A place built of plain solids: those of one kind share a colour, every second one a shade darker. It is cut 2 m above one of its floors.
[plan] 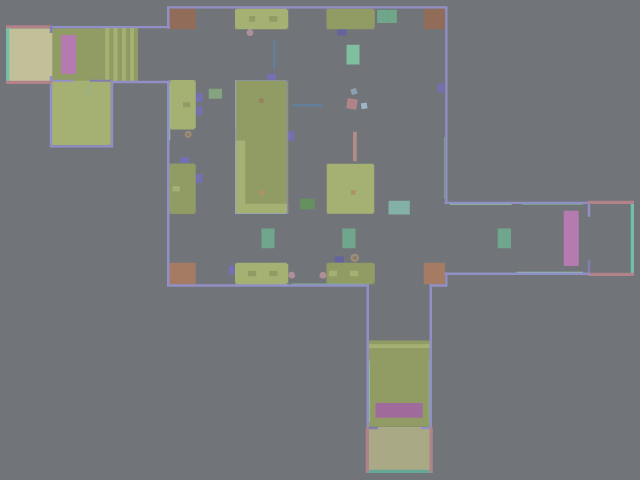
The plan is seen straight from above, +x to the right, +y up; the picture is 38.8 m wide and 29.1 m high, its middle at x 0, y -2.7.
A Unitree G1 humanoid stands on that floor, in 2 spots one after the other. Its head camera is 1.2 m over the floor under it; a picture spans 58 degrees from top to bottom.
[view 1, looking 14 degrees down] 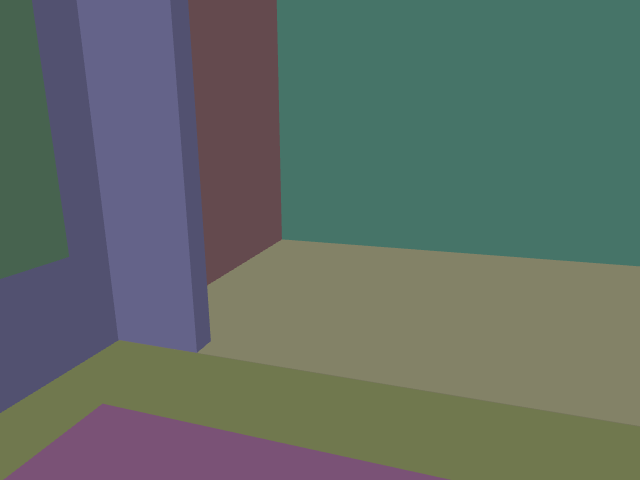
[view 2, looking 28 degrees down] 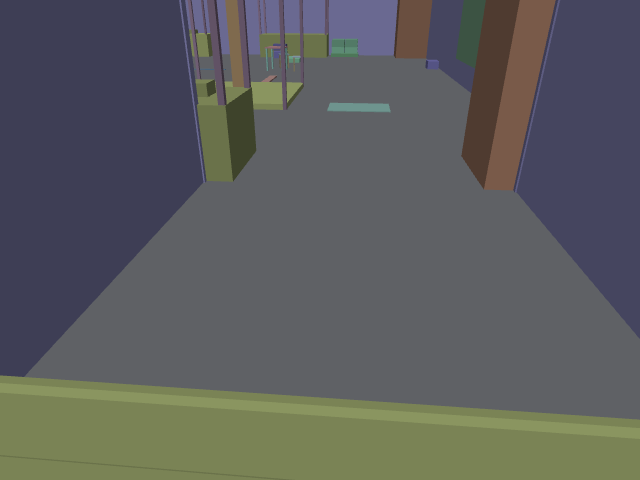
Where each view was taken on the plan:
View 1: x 4.80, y -12.13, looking -73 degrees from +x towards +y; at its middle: opp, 4.85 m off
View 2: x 4.80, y -10.25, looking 95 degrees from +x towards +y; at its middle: ground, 3.93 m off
